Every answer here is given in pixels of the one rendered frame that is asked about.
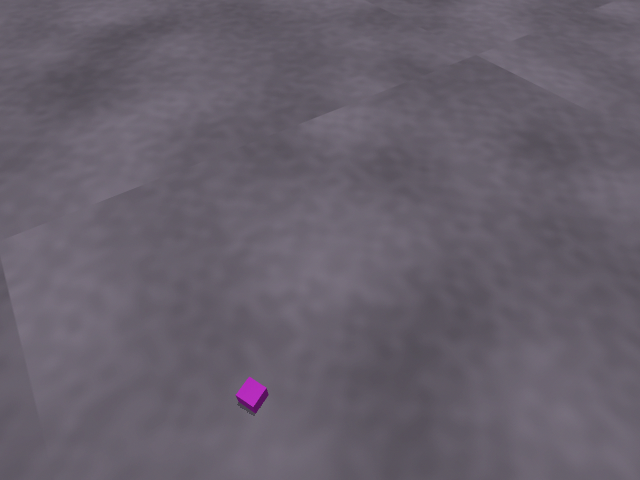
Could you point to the cube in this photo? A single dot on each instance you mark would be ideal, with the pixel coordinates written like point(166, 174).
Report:
point(252, 394)

